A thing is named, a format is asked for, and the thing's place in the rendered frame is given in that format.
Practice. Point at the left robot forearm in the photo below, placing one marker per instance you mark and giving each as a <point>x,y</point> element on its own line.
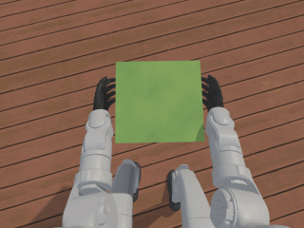
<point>94,174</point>

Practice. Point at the robot left shin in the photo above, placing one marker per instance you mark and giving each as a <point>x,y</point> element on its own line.
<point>128,161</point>

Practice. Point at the robot left upper arm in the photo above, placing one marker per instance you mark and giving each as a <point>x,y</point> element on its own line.
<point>96,210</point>

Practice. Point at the carton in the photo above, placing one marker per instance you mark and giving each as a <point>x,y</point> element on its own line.
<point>158,102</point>

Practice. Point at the left robot hand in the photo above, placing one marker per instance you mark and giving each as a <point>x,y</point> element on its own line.
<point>101,96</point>

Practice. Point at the right robot forearm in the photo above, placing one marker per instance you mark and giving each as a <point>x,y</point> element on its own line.
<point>229,169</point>

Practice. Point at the right robot hand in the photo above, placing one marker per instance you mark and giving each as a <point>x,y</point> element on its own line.
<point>213,94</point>

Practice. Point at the robot right upper arm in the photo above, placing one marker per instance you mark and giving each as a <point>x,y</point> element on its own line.
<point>235,208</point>

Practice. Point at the robot left thigh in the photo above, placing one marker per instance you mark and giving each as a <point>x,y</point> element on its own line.
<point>126,180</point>

